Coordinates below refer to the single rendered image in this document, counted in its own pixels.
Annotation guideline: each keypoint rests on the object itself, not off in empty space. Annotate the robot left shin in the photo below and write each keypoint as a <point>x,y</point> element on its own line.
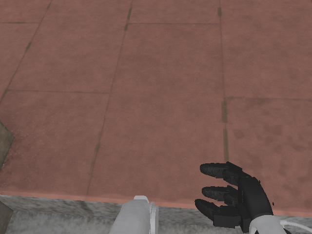
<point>139,197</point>

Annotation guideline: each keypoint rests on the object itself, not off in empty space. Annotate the robot right forearm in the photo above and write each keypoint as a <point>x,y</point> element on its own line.
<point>267,224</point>

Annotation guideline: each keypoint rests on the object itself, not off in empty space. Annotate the right robot hand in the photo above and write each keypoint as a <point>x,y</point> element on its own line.
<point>243,205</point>

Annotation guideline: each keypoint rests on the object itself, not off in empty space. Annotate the robot left thigh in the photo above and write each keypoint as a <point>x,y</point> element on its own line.
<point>137,217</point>

